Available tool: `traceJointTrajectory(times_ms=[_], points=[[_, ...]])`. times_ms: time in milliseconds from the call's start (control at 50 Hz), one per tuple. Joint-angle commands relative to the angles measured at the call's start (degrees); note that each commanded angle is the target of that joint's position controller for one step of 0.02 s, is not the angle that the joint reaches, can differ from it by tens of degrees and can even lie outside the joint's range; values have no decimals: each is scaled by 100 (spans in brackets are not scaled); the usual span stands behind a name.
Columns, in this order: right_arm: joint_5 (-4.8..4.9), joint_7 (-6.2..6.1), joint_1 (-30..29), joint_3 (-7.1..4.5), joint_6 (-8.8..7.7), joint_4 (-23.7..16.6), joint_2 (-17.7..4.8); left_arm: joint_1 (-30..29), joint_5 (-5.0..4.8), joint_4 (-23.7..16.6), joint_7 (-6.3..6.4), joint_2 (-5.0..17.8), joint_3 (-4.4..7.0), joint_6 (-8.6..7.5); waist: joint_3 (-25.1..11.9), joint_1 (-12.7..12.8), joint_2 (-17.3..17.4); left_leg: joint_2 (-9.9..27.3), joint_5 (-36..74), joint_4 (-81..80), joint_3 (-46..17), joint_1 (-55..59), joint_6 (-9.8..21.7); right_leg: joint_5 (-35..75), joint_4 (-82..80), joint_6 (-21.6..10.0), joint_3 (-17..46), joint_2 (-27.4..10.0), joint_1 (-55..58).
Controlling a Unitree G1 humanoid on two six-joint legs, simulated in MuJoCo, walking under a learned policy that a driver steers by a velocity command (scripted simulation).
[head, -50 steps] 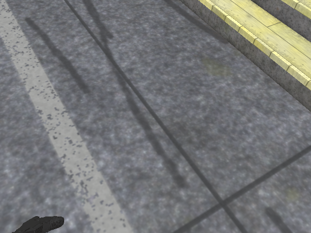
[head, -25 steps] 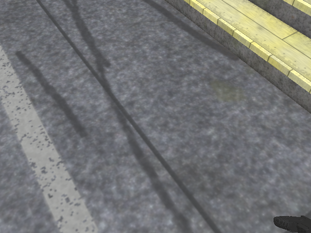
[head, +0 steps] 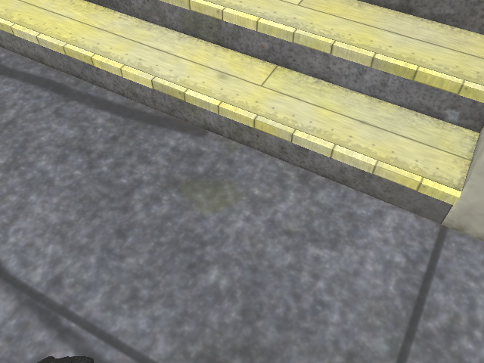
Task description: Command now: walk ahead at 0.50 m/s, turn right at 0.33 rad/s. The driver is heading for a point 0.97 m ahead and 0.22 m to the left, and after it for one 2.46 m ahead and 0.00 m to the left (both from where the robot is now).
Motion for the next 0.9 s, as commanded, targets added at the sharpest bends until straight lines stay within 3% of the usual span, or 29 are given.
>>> traceJointTrajectory(times_ms=[20, 80, 100, 120, 140, 160, 180, 200, 220, 240, 260, 280, 320, 360, 460, 520, 580, 620, 640, 660, 680, 700, 720, 740, 760, 780, 800, 860, 900], points=[[116, 19, -43, -207, -44, -204, -965, -659, -9, -554, -89, 6, -74, -135, 238, 48, 481, 1519, 1766, -645, -674, -229, 941, 180, -775, -149, -174, 115, 360], [252, 47, 88, -237, 72, -1, -1157, -808, 27, -656, -126, 217, -14, -202, 265, 221, 619, 1717, 2712, -271, -865, 272, 925, -493, -1348, -379, -374, 275, 636], [262, 38, 64, -242, 104, 42, -1234, -540, 46, -598, -117, 362, 56, -225, 58, 439, 718, 1683, 3608, 127, -849, 340, 851, -605, -1545, -470, -474, 430, 1169], [273, 26, -12, -215, 132, 81, -1234, 187, 63, -387, -88, 565, 177, -240, -392, 900, 708, 1488, 4350, 955, -653, 155, 703, -293, -1869, -615, -626, 610, 2289], [221, 8, 40, -129, 107, 82, -1053, 1075, 93, -125, -11, 898, 335, -222, -1003, 1307, 686, 1207, 3997, 2086, -504, -631, 485, 11, -1702, -763, -443, 446, 3858], [24, 29, 175, 69, 46, -147, -482, 1957, 209, -5, 114, 1470, 461, -176, -1984, 1459, -341, 616, 1281, 4243, -359, -2442, 136, 124, -1560, -1278, 1458, -1122, 5921], [126, 45, 554, 150, -52, -140, -279, 1851, 225, -70, 120, 1455, 396, -172, -2834, 1194, -1215, -85, -1912, 5685, -1236, -3532, -47, -481, -2431, -1924, 3673, -2065, 6425], [287, 54, 130, -41, -79, -149, -911, 1601, 178, -54, 92, 973, 275, -195, -2090, 1335, -561, 219, -1708, 6041, -1674, -4027, -36, -832, -2644, -1690, 3067, -1834, 5779], [331, 60, -221, -52, -75, -286, -887, 1351, 121, 24, 88, 755, 201, -224, -1245, 1163, -543, 482, -1287, 5902, -1448, -4250, 4, -797, -2758, -1474, 2126, -1577, 5045], [244, 23, -374, -42, -45, -282, -763, 1007, 112, 85, 67, 559, 147, -265, -808, 941, -250, 691, -837, 5588, -1374, -4092, -12, -651, -2975, -1318, 1599, -1301, 4313], [165, 3, -324, -76, 31, -253, -729, 747, 130, 99, 47, 366, 104, -326, -576, 743, -388, 836, -482, 5361, -1402, -3827, -30, -411, -3190, -1237, 1177, -1118, 3795], [173, 9, -109, -69, 126, -169, -620, 573, 163, 125, 39, 292, 100, -383, -490, 574, -452, 905, -203, 5307, -1439, -3477, -59, -300, -3429, -1199, 855, -1016, 3414], [192, 4, -17, -40, 259, -135, -381, 450, 187, 244, 54, 289, 138, -503, -336, 425, -291, 918, 55, 5195, -1454, -3359, -132, 124, -3748, -1248, 413, -1027, 3070], [174, -17, -250, -44, 319, -233, -334, 451, 224, 382, 100, 355, 177, -554, -115, 409, -148, 915, 449, 4864, -1547, -3634, -197, 434, -3897, -1220, -17, -1008, 3033], [121, 140, -1057, 46, 262, -510, -172, 636, 200, 607, 212, 593, 245, -506, 173, 667, -7, 797, 1753, 3187, -1232, -3690, -132, 637, -4013, -1051, -911, -877, 3310], [119, 254, -1622, 91, 262, -778, -140, 938, 121, 776, 243, 757, 305, -416, 378, 890, 92, 749, 1713, 2559, -990, -3851, 20, 714, -3940, -1006, -1127, -1064, 3810], [118, 355, -1874, 69, 273, -1018, -234, 1056, 26, 889, 255, 896, 360, -278, 396, 892, 36, 614, 1156, 2225, -737, -3897, 250, 1429, -3530, -873, -1305, -1212, 4412], [114, 381, -1629, -28, 305, -1078, -411, 969, -11, 873, 289, 1079, 405, -191, 54, 651, -156, 243, 575, 2212, -387, -3266, 471, 3315, -2767, -734, -1464, -1196, 4606], [126, 371, -1142, -130, 326, -998, -577, 912, -32, 853, 305, 1144, 418, -138, -269, 353, -216, -12, 335, 2203, -228, -2616, 612, 4105, -1991, -656, -1545, -1128, 4572], [144, 317, -289, -297, 340, -796, -841, 819, -64, 827, 317, 1114, 392, -104, -716, -145, -118, -297, 576, 1860, -169, -1384, 813, 4154, -810, -481, -1696, -922, 4149], [158, 196, 600, -502, 405, -580, -1310, 921, 38, 745, 331, 893, 296, -153, -1214, -501, 409, 95, 732, 1698, -1090, 337, 1111, 2564, 898, -194, -1694, -670, 2817], [178, 152, 332, -565, 358, -646, -1917, 1436, 243, 418, 262, -9, 28, -306, -1563, 289, 1909, 1530, -181, 1074, -4431, 1991, 2180, -2866, 2915, 194, -1148, 595, 230], [122, 203, 468, -429, 245, -863, -1493, 897, 32, 349, 182, 452, 59, -539, -2336, -134, 1208, 1967, -861, 212, -5825, 2366, 2453, -3160, 3532, 115, 238, 715, -396], [79, 219, 287, -340, 158, -810, -1154, 361, -171, 175, 136, 731, 131, -652, -1541, -203, 890, 1837, -530, 88, -5023, 1907, 2128, -2605, 3392, -29, 305, 428, -856], [110, 212, -29, -291, 117, -835, -995, 281, -105, 163, 163, 665, 97, -716, -1029, 42, 470, 1579, 21, 140, -4289, 1090, 1908, -2095, 2881, -120, 280, 162, -695], [101, 194, -423, -236, 114, -902, -813, 295, 60, 234, 207, 674, 121, -724, -719, 290, 288, 1351, 707, 140, -3724, 308, 1747, -1799, 2357, -96, 268, -20, -307], [32, 164, -647, -172, 111, -1012, -658, 405, 131, 276, 209, 731, 163, -667, -630, 482, 366, 1185, 1265, 31, -3370, -201, 1690, -1591, 2090, -71, 308, -133, 117], [43, 90, -668, -191, 80, -1027, -764, 484, 212, 268, 203, 548, 134, -471, -491, 635, 394, 1000, 2126, -180, -2858, -935, 1734, -1298, 1390, 182, 137, -99, 487], [68, 10, -519, -231, 89, -960, -913, 91, 225, 142, 215, 396, 71, -420, -312, 537, 406, 803, 2163, -227, -2544, -1209, 1621, -692, 586, 338, 41, 14, 460]])
Next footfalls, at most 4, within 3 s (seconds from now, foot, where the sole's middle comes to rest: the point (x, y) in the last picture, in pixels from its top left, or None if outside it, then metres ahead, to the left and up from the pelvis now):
0.14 right None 0.25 -0.15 -0.78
0.68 left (183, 351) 0.51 0.14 -0.78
1.16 right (204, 243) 0.85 0.07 -0.78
1.60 left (104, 235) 0.90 0.38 -0.78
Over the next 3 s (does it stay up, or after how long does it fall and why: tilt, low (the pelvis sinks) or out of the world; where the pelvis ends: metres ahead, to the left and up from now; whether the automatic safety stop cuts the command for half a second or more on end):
stays up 1.39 0.24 0.01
